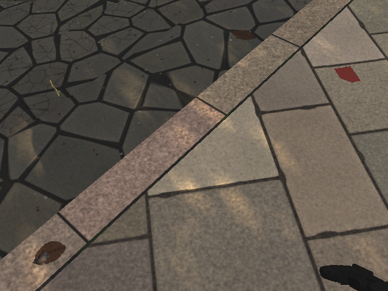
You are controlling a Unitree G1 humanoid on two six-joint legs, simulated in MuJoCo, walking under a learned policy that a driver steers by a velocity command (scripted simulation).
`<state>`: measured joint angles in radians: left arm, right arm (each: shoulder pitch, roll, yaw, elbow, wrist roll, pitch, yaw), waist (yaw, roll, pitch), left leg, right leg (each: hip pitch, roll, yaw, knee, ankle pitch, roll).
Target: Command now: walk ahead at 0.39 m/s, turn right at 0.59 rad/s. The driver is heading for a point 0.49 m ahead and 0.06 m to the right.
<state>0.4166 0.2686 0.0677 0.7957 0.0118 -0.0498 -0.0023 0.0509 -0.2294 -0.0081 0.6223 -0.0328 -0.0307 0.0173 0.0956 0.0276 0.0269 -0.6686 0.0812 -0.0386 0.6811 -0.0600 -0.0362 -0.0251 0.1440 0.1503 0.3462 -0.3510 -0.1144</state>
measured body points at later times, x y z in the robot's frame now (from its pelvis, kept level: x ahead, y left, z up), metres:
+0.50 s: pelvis +0.12 +0.03 -0.01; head +0.14 +0.01 +0.44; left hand +0.37 +0.22 -0.09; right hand +0.13 -0.26 -0.12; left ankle +0.20 +0.14 -0.73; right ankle +0.12 -0.07 -0.72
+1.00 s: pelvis +0.13 +0.03 +0.00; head +0.15 +0.03 +0.45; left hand +0.35 +0.20 -0.11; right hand +0.11 -0.25 -0.11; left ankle +0.17 +0.12 -0.73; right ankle +0.10 -0.07 -0.71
